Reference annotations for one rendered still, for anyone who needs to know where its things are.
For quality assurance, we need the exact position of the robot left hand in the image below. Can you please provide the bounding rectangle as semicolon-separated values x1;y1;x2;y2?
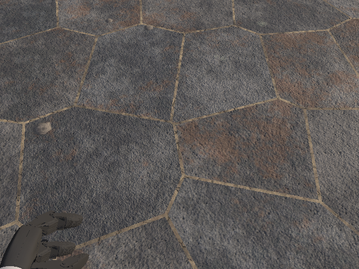
0;210;89;269

